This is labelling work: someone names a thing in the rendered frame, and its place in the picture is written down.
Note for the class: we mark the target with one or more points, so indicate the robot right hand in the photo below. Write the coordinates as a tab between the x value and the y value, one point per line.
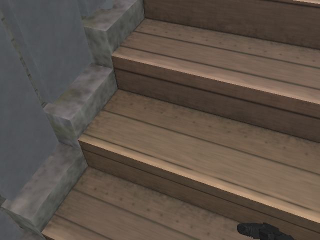
263	231

